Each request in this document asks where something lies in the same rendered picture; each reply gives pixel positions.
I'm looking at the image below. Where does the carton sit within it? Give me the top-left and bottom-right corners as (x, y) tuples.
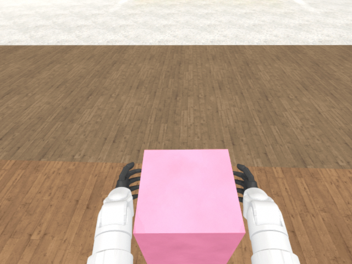
(133, 149), (246, 264)

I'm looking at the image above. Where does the robot left forearm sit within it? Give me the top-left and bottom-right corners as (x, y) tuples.
(87, 187), (134, 264)

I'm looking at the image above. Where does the robot left hand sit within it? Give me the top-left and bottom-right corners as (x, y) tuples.
(115, 162), (142, 199)

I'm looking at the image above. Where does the robot right forearm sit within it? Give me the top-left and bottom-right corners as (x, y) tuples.
(243, 188), (300, 264)

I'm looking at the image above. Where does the robot right hand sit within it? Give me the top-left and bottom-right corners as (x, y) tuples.
(233, 164), (258, 203)

